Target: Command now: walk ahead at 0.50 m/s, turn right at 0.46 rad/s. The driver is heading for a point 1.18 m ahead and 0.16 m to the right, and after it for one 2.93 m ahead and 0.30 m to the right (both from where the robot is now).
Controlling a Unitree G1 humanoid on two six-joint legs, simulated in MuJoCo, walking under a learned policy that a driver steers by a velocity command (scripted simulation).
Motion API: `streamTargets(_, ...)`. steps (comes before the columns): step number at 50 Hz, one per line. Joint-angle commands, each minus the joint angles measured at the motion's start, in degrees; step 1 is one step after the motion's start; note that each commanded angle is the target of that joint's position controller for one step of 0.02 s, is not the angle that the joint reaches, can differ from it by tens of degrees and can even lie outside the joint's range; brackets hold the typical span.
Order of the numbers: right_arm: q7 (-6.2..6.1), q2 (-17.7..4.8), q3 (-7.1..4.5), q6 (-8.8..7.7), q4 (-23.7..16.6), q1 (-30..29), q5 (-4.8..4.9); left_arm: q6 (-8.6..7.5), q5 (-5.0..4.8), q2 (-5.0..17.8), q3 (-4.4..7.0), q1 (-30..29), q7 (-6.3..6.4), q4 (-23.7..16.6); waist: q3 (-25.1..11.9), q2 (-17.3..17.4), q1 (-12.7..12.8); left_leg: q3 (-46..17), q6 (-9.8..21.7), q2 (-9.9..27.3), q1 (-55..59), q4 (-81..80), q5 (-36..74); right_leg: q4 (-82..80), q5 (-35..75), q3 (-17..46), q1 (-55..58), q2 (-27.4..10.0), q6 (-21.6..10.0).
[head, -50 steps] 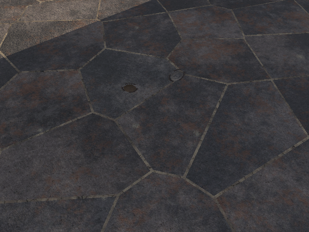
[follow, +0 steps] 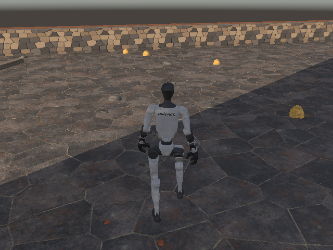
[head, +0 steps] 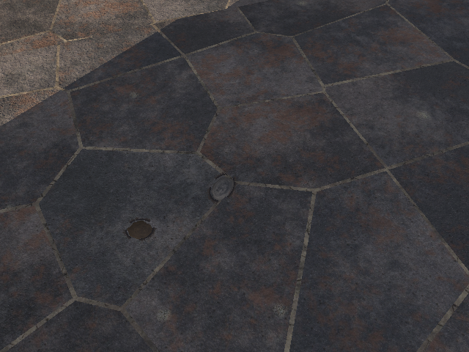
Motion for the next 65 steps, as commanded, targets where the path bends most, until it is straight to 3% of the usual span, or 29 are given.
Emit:
streamTargets(1, -0.39, -9.59, -2.09, 1.06, -1.51, 2.33, 0.56, -0.93, -0.15, 2.61, 0.08, -9.03, -1.48, -7.61, 6.92, 3.0, -1.13, -3.48, 7.45, 19.33, 2.39, 0.79, 23.12, -2.9, -6.35, -2.55, -5.12, 0.62, -1.6)
streamTargets(3, -0.65, -11.24, -2.57, 1.97, -2.69, 0.42, 0.56, -0.84, -0.25, 4.49, 0.94, -6.26, -2.1, -8.63, 3.67, 5.52, 1.44, -1.26, 5.98, 19.38, 3.31, 8.68, 43.27, -3.2, -12.41, -6.34, 2.24, 4.0, -3.65)
streamTargets(5, -1.12, -11.16, -2.42, 2.93, -4.16, -1.18, 0.32, -0.64, -0.55, 9.86, 4.03, 9.07, -1.77, -5.52, -5.44, 5.41, 9.6, 1.94, 3.11, 16.07, -2.69, 30.12, 54.91, -6.4, -11.16, -8.05, 24.2, 9.44, -7.08)
streamTargets(6, -1.14, -9.41, -1.51, 2.26, -6.15, -0.33, -0.72, 0.01, -0.41, 16.03, 6.16, 18.48, -0.43, -4.07, -12.4, -2.61, 12.52, 2.55, 0.42, 13.24, -18.41, 49.66, 35.9, -7.31, -10.92, 8.56, 43.16, -0.92, -11.51)
streamTargets(7, 0.08, -1.62, 0.94, -0.11, -8.49, 3.84, -0.92, -0.23, -0.59, 19.22, 6.4, 16.58, -0.35, -5.49, -19.11, -14.95, 6.72, -5.04, -2.76, -0.62, -43.07, 70.21, -13.39, -16.99, -20.59, 43.37, 61.48, -14.43, -22.91)
streamTargets(8, 1.1, -7.63, -0.4, -2.84, -9.36, -1.99, 0.93, -0.45, 0.2, 14.26, 4.91, 18.36, -0.36, -5.51, -20.95, -7.82, 10.39, -16.32, -0.51, 2.4, -49.18, 73.14, -13.76, -21.42, -21.05, 44.95, 62.84, -14.18, -20.5)
streamTargets(9, 1.44, -9.03, -0.79, -3.93, -11.34, -7.01, 2.67, -0.72, 0.72, 11.25, 4.12, 16.4, -0.13, -5.69, -13.67, -5.56, 10.23, -15.71, 1.01, 4.89, -51.75, 71.33, -9.49, -20.69, -16.1, 35.24, 57.33, -11.86, -17.59)
streamTargets(11, 0.63, -8.77, -1.26, -3.68, -11.21, -8.38, 0.76, -1.04, 0.75, 8.19, 3.13, 8.21, -0.19, -7.89, -6.01, 2.81, 5.21, -14.98, 0.75, 9.39, -45.57, 60.35, -3.24, -22.14, -3.86, 22.82, 40.54, -7.37, -14.78)
streamTargets(17, 0.18, -5.92, -1.36, -0.46, -14.19, -11.95, -0.95, -1.02, 0.21, 10.77, 3.71, 8.43, 1.51, -8.99, -0.33, 0.34, 3.01, -12.93, -4.57, 8.8, -41.13, 41.87, 7.24, -26.67, 3.0, 14.12, 26.5, -2.39, -14.42)
streamTargets(21, 0.84, -4.04, -0.53, -1.04, -16.0, -19.15, -0.36, -0.59, 0.08, 10.27, 3.53, 11.33, 2.12, -8.08, 0.34, -2.86, 6.43, -11.36, -4.42, 5.65, -35.65, 24.55, 22.78, -25.78, -3.75, 10.3, 24.99, 0.54, -10.45)
streamTargets(25, 1.75, -5.94, -0.87, -1.86, -17.91, -22.94, 0.23, -0.62, -0.03, 9.78, 3.31, 14.67, 1.99, -5.9, 1.46, -3.81, 8.02, -12.5, -2.19, 5.36, -35.93, 19.47, 22.56, -22.74, -6.14, 14.04, 31.49, -3.1, -9.74)
streamTargets(28, 2.23, -7.79, -1.51, -2.54, -18.22, -21.34, 0.19, 0.05, 0.25, 10.6, 3.57, 14.42, 2.35, -5.42, 1.61, -5.17, 6.47, -12.05, 0.4, 4.89, -34.68, 17.44, 15.11, -18.93, -0.93, 16.91, 37.17, -5.9, -8.72)
streamTargets(30, 1.91, -10.25, -2.93, -2.87, -15.68, -11.75, -0.16, 0.52, 0.59, 9.48, 3.02, 12.87, 2.32, -6.01, -3.82, -4.66, 1.57, -10.17, 3.42, 3.71, -21.18, 15.36, 14.76, -8.21, 12.57, 14.25, 36.95, -1.98, -6.59)
streamTargets(31, 1.66, -12.95, -3.67, -2.9, -14.49, -2.38, -0.78, 0.57, 1.29, 7.59, 2.01, 12.33, 2.26, -7.29, -11.9, -0.73, -2.4, -18.23, 7.19, 11.47, -6.01, 17.5, 16.31, 6.44, 5.54, 11.04, 29.3, 1.59, -4.55)
streamTargets(32, 1.82, -17.32, -5.2, -2.14, -12.15, 5.2, -0.99, -0.27, -0.03, 3.53, 0.86, 20.89, 2.04, -7.24, -19.7, 16.06, -0.63, -42.6, 16.65, 23.22, 15.62, 14.11, 4.94, 27.59, -20.03, 5.68, 7.05, 10.46, 0.32)
streamTargets(33, 2.42, -12.58, -4.0, -1.95, -11.49, 6.03, 0.66, -0.86, -0.56, 6.29, 0.93, 20.42, 2.04, -6.63, -18.13, 16.52, -1.61, -53.72, 16.55, 24.99, 16.65, 7.27, -7.02, 34.26, -37.33, 9.81, -2.07, 9.99, 0.24)
streamTargets(34, 2.3, -9.36, -3.06, -1.71, -12.24, 2.14, 1.12, -1.05, -1.18, 10.07, 1.88, 14.19, 1.89, -7.59, -9.26, 10.35, -1.97, -46.59, 13.73, 23.52, 9.38, 6.41, -10.65, 36.97, -33.01, 9.79, -6.07, 6.83, -0.17)
streamTargets(36, 2.2, -7.21, -2.05, -0.92, -13.59, -4.59, 0.12, -1.25, 0.39, 9.47, 1.86, 7.4, 1.9, -9.38, -0.94, 3.75, 0.49, -35.02, 11.86, 19.21, -5.33, 3.63, -0.97, 31.26, -24.82, 5.47, -3.72, 1.96, -0.03)
streamTargets(40, 2.14, -7.21, -1.8, -1.41, -12.66, -4.79, -0.05, -0.44, 0.64, 6.05, 1.58, 9.27, 1.86, -9.01, -0.41, 6.77, 3.35, -25.08, 12.19, 15.29, -12.78, -0.5, 12.81, 23.19, -19.8, 3.21, 1.81, -0.97, 1.12)
streamTargets(47, 0.99, -9.73, -2.19, -0.27, -9.93, 0.48, 1.05, -1.18, 0.67, 3.61, 0.55, -2.95, 1.3, -12.33, 1.83, 5.25, -0.23, -15.4, 9.88, 12.55, -10.87, -1.97, 20.78, 0.64, -0.95, 0.16, 1.94, 0.19, 2.59)
streamTargets(53, 0.68, -10.83, -2.32, 1.47, -7.31, 5.13, 1.34, -2.03, -0.12, 4.37, 0.54, -11.25, -0.66, -15.73, 4.34, 5.75, -1.99, -16.98, 9.14, 16.89, -2.32, 2.04, 22.32, -7.85, -4.44, -0.72, 1.47, 2.39, 0.64)
streamTargets(55, 0.38, -11.66, -2.6, 2.04, -7.09, 4.57, 1.45, -2.35, 0.06, 5.88, 1.13, -9.08, -0.94, -15.64, 2.9, 6.62, 0.24, -17.53, 8.05, 17.49, -0.79, 6.11, 30.18, -9.96, -8.41, -1.24, 6.86, 3.78, -0.93)
streamTargets(57, 0.27, -11.2, -2.23, 2.33, -7.8, 2.55, 1.32, -2.53, 0.64, 10.16, 3.35, 4.77, -0.18, -11.99, -5.96, 5.89, 7.85, -14.82, 5.63, 13.19, -6.38, 21.41, 40.84, -11.97, -5.92, -2.05, 28.85, 4.78, -3.95)
streamTargets(58, 0.29, -8.0, -0.93, 1.98, -9.9, 1.75, -0.14, -2.32, 1.66, 14.83, 4.6, 16.1, 0.66, -10.3, -15.55, -0.65, 11.94, -12.51, 3.4, 9.16, -19.43, 39.56, 23.72, -9.24, -3.02, 10.12, 47.81, -7.07, -7.9)
streamTargets(59, 0.58, -1.6, 0.87, 0.83, -10.21, 9.91, 0.72, -1.85, 2.04, 17.32, 4.88, 17.29, 0.45, -9.46, -22.53, -15.59, 7.7, -12.49, 0.5, 0.42, -40.45, 57.31, -16.17, -14.96, -13.64, 34.88, 63.55, -19.68, -15.72)
streamTargets(60, 0.77, -8.39, -0.73, 0.23, -9.15, 6.89, 2.16, -1.65, 1.55, 11.6, 3.63, 17.41, 0.58, -9.69, -19.77, -9.43, 10.2, -18.32, 0.61, 3.22, -45.9, 63.66, -16.76, -18.16, -21.09, 36.4, 60.32, -18.34, -14.19)
streamTargets(61, 0.86, -10.53, -1.56, 0.04, -10.78, 1.76, 2.96, -1.69, 1.17, 9.63, 2.84, 13.78, 0.79, -9.67, -11.03, -6.81, 9.72, -17.2, 0.69, 5.55, -48.42, 64.01, -11.46, -19.59, -18.95, 26.94, 52.73, -16.39, -11.7)
streamTargets(62, 0.65, -9.72, -1.59, 0.19, -11.12, -0.92, 2.52, -1.81, 1.28, 8.48, 2.36, 10.06, 0.7, -9.65, -6.72, -3.07, 7.92, -16.01, 0.29, 7.88, -46.41, 61.84, -6.72, -21.64, -14.72, 20.52, 44.84, -13.74, -10.3)
streamTargets(65, 0.47, -6.42, -1.87, 2.33, -10.69, 0.72, 2.0, -2.93, 1.9, 6.21, 2.02, 4.54, 0.25, -8.71, -1.53, -4.55, 3.25, -15.86, -0.73, 10.81, -39.26, 57.34, -0.12, -28.32, -9.2, 9.62, 31.71, -10.09, -9.46)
